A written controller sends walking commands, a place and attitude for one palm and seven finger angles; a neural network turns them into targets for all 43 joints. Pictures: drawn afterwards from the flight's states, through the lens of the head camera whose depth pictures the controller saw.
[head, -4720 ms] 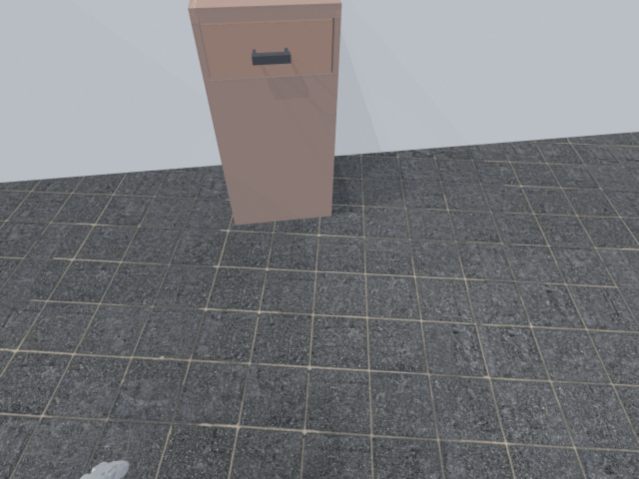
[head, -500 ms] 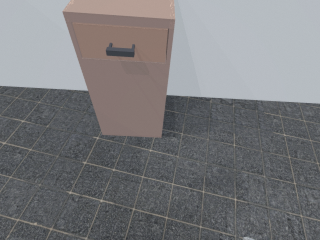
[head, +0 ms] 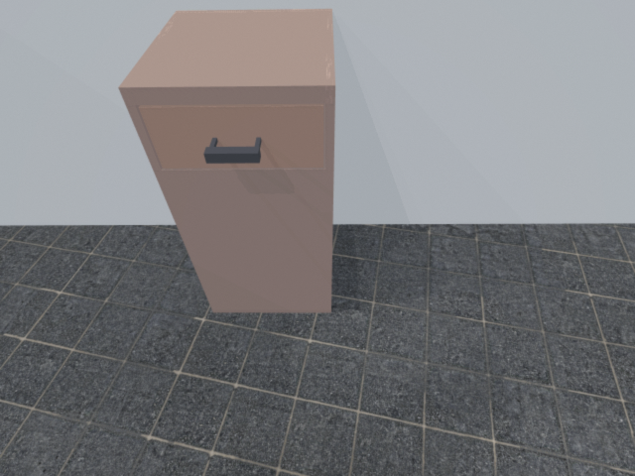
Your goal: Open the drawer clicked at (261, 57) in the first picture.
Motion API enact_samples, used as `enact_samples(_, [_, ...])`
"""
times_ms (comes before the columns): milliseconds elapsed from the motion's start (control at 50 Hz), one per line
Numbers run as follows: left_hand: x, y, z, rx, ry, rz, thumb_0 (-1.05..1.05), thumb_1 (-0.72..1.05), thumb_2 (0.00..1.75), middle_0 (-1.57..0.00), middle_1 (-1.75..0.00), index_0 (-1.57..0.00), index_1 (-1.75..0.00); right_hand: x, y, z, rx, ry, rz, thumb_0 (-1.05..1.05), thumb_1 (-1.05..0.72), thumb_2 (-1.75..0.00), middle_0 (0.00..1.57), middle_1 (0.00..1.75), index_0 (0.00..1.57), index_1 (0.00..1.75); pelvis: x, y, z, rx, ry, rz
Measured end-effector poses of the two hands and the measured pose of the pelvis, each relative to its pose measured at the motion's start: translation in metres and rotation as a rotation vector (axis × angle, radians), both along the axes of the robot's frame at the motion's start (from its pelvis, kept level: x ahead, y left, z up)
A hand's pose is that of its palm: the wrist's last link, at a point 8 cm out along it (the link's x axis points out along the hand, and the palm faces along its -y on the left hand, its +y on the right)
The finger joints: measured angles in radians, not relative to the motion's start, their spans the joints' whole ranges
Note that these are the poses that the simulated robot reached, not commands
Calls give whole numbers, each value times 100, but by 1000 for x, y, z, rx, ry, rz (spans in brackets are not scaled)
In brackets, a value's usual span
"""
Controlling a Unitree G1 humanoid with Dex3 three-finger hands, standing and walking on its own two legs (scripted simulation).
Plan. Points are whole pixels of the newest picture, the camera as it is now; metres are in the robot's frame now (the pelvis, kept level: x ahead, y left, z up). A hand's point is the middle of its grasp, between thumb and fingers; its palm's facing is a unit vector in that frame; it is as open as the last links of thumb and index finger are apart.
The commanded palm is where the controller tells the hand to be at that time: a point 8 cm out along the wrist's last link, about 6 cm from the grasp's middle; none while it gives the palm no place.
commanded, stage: take the last steps up to it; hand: left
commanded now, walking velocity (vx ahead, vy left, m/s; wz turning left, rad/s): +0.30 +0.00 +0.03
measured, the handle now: (234, 148) +0.75 +0.21 -0.01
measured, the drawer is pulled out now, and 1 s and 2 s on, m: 0.00 0.00 0.00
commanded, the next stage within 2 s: come to a stop and stand still in 0.48 s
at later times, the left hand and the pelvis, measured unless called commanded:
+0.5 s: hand out of the picture +0.10 +0.23 -0.18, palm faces +0.07 -0.99 -0.14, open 7.3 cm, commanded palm none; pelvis +0.15 +0.06 +0.00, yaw +0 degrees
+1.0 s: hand (201, 375) +0.31 +0.21 -0.16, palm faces +0.05 -0.97 -0.23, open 7.3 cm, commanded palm none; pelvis +0.21 +0.04 +0.01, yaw +1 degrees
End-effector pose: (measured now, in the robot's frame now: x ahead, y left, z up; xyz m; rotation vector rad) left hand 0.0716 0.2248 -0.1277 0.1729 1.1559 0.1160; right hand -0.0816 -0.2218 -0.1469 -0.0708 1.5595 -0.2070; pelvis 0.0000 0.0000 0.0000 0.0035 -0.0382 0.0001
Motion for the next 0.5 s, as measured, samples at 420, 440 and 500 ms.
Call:
enact_samples(420, [-25, 34, -31, -87, 400, 166, 0, 91, 90, -21, -30, -20, -30, 293, 39, 19, -76, -395, 177, 1, -91, -90, 20, 30, 19, 30, 131, 51, -7, -20, 8, 8])
enact_samples(440, [-14, 38, -29, -83, 394, 157, 0, 91, 90, -21, -30, -20, -30, 297, 44, 20, -75, -396, 169, 1, -91, -90, 20, 30, 19, 30, 136, 53, -5, -16, 8, 2])
enact_samples(500, [28, 50, -22, -64, 337, 129, 0, 91, 90, -20, -30, -20, -30, 302, 52, 24, -75, -383, 132, 0, -92, -90, 20, 30, 20, 30, 151, 58, 3, -2, 12, -7])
